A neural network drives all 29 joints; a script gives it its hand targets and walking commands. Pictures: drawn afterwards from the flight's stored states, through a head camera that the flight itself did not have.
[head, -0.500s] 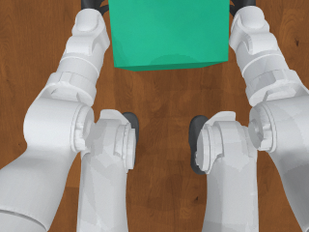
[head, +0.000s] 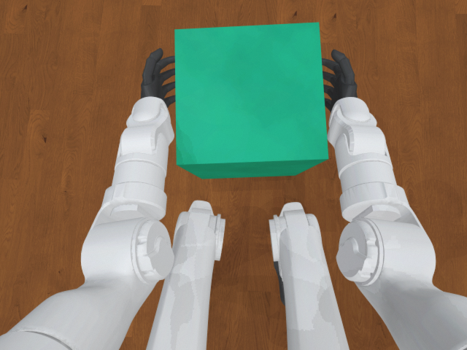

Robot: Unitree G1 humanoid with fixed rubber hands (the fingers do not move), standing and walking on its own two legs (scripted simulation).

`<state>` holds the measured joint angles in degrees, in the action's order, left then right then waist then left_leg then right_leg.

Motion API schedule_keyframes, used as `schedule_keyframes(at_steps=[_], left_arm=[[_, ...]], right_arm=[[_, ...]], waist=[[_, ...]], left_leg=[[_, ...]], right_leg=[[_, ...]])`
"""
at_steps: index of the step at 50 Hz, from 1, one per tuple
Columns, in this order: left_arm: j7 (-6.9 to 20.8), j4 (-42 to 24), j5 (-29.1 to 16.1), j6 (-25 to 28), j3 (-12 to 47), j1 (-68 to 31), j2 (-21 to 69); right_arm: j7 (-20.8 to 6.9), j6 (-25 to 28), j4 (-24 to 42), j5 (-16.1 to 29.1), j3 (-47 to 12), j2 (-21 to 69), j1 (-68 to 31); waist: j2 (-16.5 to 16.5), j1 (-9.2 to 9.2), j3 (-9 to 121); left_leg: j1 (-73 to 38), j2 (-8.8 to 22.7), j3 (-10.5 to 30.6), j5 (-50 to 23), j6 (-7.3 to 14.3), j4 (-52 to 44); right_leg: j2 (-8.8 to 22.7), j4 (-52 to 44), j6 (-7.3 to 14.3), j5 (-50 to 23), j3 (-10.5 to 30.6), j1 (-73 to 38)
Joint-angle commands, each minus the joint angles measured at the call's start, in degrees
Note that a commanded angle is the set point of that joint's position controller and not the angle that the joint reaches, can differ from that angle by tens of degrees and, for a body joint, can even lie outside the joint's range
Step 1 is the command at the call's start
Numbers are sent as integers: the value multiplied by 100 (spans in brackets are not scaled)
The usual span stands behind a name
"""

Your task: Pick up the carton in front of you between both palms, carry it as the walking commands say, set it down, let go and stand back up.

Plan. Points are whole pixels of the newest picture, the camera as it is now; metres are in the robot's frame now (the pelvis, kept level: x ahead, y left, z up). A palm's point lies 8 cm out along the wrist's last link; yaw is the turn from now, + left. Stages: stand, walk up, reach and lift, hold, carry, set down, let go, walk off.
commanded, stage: reach and lift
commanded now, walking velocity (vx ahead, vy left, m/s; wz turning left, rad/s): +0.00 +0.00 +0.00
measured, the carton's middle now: (247, 117) +0.48 +0.00 -0.14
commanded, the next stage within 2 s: none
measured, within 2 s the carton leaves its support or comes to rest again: neither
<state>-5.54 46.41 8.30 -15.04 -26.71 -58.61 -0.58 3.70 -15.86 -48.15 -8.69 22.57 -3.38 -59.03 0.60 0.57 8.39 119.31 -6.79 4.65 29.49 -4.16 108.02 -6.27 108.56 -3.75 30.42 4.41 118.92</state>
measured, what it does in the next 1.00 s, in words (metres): rises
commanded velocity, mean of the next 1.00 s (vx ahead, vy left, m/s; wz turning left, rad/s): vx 0.00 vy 0.00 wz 0.00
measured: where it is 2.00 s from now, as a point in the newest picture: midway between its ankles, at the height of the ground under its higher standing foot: (243, 281)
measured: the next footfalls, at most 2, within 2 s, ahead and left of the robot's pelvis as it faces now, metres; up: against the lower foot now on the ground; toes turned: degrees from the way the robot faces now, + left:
none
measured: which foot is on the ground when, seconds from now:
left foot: down 0.00-1.00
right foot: down 0.00-1.00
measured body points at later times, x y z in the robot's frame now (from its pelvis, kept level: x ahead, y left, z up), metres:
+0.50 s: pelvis +0.04 +0.00 +0.13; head +0.22 +0.00 +0.54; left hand +0.46 +0.15 +0.08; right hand +0.47 -0.15 +0.07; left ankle +0.12 +0.13 -0.42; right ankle +0.11 -0.13 -0.42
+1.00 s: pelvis +0.10 +0.00 +0.27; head +0.16 +0.00 +0.72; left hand +0.43 +0.15 +0.24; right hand +0.43 -0.15 +0.23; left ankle +0.12 +0.13 -0.42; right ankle +0.11 -0.13 -0.42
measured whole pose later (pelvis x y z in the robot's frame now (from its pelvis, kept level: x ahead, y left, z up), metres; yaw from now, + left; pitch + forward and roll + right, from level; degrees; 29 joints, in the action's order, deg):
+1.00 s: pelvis +0.10 +0.00 +0.27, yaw +0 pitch +17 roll +0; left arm -3.6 33.4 9.5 -16.6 -17.6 -20.2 7.3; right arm 3.2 -16.9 -33.8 -9.0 15.7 6.2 -19.3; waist 0.0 0.2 11.0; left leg 44.5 -4.6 7.9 21.5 -1.2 49.5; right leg -4.4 49.6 -1.2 22.1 7.8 44.1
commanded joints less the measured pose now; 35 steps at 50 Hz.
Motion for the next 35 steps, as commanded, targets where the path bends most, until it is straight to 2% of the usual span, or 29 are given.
schedule_keyframes(at_steps=[1, 10, 16, 35], left_arm=[[1327, 25, -399, -59, 2581, -3374, 5961], [1409, -629, -743, -193, 3480, -2744, 6412], [1415, -849, -904, -233, 3913, -2128, 6559], [1456, -592, -521, 4, 3794, -67, 6624]], right_arm=[[-1310, 79, 328, 456, -2298, 5950, -3562], [-1372, -43, 974, 788, -3109, 6390, -2912], [-1358, -89, 1252, 1002, -3601, 6598, -2355], [-1294, 158, 1115, 652, -3531, 6719, -301]], waist=[[-103, -15, 5113], [-8, -78, 5885], [-62, -46, 5693], [-77, -50, 3817]], left_leg=[[-3026, -412, -938, -381, 258, -1403], [-4251, -409, -856, -1012, 179, -2085], [-4869, -400, -764, -1252, 167, -2576], [-6980, -221, -243, -1641, 300, -4785]], right_leg=[[-381, -1512, 303, -323, -885, -2855], [-410, -2149, 245, -995, -843, -4021], [-417, -2651, 197, -1246, -738, -4762], [-226, -4868, 266, -1720, -216, -7046]])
